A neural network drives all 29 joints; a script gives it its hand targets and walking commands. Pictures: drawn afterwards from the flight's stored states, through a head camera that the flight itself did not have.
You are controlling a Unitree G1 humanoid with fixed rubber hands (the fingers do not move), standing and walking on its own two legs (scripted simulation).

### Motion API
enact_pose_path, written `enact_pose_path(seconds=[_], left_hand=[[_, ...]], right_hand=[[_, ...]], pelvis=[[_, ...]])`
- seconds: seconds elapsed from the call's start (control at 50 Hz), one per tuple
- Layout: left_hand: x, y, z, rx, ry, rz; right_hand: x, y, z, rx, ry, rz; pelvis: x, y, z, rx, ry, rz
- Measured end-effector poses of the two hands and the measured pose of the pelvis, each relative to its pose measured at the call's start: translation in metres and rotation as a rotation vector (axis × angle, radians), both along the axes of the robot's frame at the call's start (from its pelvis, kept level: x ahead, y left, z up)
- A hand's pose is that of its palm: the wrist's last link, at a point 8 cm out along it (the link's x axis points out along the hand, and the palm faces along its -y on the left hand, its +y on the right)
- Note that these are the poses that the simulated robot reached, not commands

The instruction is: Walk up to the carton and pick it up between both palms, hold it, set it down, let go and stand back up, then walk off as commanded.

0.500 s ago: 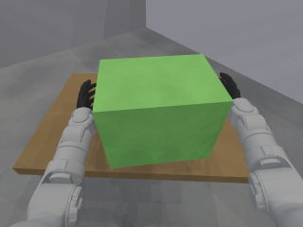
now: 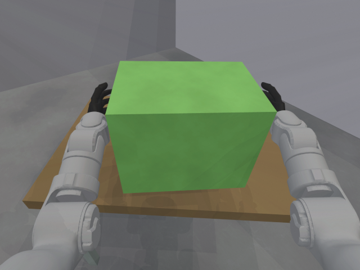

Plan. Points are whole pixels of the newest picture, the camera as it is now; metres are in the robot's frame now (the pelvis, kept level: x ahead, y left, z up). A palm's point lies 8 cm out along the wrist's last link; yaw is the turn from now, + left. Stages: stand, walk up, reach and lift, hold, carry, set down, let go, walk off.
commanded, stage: reach and lift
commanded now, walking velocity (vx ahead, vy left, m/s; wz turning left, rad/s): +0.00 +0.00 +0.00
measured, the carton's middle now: (184, 125) +0.42 +0.01 +0.13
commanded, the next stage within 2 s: hold in 1.12 s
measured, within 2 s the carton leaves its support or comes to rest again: neither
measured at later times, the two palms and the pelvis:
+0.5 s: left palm (92, 110) +0.38 +0.21 +0.20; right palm (274, 108) +0.39 -0.19 +0.21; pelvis +0.00 +0.00 +0.00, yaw +1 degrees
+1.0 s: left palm (88, 105) +0.37 +0.21 +0.22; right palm (279, 104) +0.38 -0.19 +0.22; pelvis -0.01 +0.00 +0.00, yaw +1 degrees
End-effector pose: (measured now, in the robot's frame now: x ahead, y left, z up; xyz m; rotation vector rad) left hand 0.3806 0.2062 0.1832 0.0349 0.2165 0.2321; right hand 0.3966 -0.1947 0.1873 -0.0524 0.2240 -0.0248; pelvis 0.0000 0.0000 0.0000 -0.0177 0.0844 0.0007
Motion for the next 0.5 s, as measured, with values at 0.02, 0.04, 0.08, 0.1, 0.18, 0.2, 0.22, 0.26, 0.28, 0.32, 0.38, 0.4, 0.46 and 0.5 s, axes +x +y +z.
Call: enact_pose_path(seconds=[0.02, 0.04, 0.08, 0.1, 0.18, 0.2, 0.22, 0.26, 0.28, 0.32, 0.38, 0.4, 0.46, 0.5], left_hand=[[0.000, 0.000, 0.000, 0.000, 0.001, 0.000], [0.000, 0.001, 0.001, -0.001, 0.002, 0.001], [-0.001, 0.002, 0.003, 0.000, -0.003, 0.002], [-0.002, 0.002, 0.004, 0.000, -0.008, 0.003], [-0.004, 0.005, 0.012, 0.000, -0.025, 0.006], [-0.004, 0.006, 0.014, 0.001, -0.025, 0.006], [-0.003, 0.006, 0.015, 0.001, -0.025, 0.005], [-0.003, 0.006, 0.017, 0.002, -0.027, 0.004], [-0.003, 0.006, 0.018, 0.003, -0.026, 0.003], [-0.004, 0.006, 0.018, 0.008, -0.020, 0.002], [-0.005, 0.007, 0.016, 0.008, -0.012, 0.001], [-0.005, 0.007, 0.016, 0.008, -0.011, 0.001], [-0.006, 0.007, 0.017, 0.008, -0.012, 0.002], [-0.005, 0.007, 0.018, 0.008, -0.014, 0.000]], right_hand=[[0.000, 0.000, 0.001, 0.000, 0.001, 0.000], [0.000, 0.001, 0.002, 0.000, 0.002, 0.000], [0.000, 0.002, 0.005, 0.000, -0.003, 0.001], [0.000, 0.003, 0.007, -0.001, -0.008, 0.002], [0.000, 0.006, 0.017, 0.006, -0.025, 0.002], [0.000, 0.006, 0.017, 0.014, -0.024, 0.000], [0.000, 0.007, 0.018, 0.020, -0.024, -0.002], [-0.001, 0.006, 0.019, 0.026, -0.025, -0.004], [-0.001, 0.006, 0.019, 0.027, -0.025, -0.005], [-0.002, 0.007, 0.018, 0.027, -0.020, -0.006], [-0.002, 0.007, 0.017, 0.027, -0.014, -0.005], [-0.002, 0.007, 0.018, 0.028, -0.013, -0.005], [-0.002, 0.008, 0.019, 0.030, -0.016, -0.004], [-0.002, 0.007, 0.021, 0.033, -0.019, -0.006]], pelvis=[[0.000, 0.000, 0.000, 0.000, 0.000, 0.001], [0.000, 0.000, 0.000, -0.001, 0.000, 0.001], [0.000, 0.000, 0.000, -0.001, -0.001, 0.002], [0.001, 0.000, 0.000, -0.002, -0.002, 0.003], [0.000, 0.001, 0.001, -0.004, -0.008, 0.009], [0.000, 0.001, 0.001, -0.004, -0.009, 0.009], [0.000, 0.001, 0.001, -0.004, -0.010, 0.009], [0.000, 0.001, 0.001, -0.005, -0.013, 0.010], [0.000, 0.001, 0.001, -0.005, -0.015, 0.010], [-0.001, 0.001, 0.001, -0.005, -0.021, 0.011], [-0.001, 0.001, 0.001, -0.006, -0.024, 0.011], [-0.001, 0.001, 0.001, -0.006, -0.025, 0.011], [-0.001, 0.001, 0.001, -0.006, -0.026, 0.012], [-0.002, 0.001, 0.001, -0.006, -0.026, 0.012]])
